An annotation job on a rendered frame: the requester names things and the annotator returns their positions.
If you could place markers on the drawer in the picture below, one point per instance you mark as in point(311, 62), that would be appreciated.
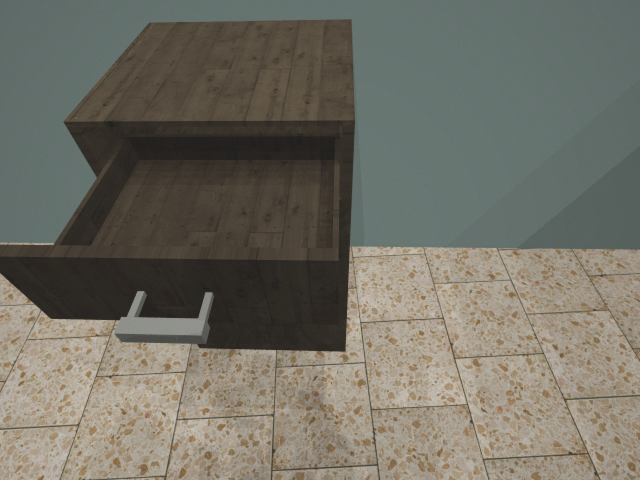
point(253, 218)

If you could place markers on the handle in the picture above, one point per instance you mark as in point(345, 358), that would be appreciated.
point(164, 330)

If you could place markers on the cabinet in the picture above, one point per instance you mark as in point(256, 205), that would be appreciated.
point(235, 77)

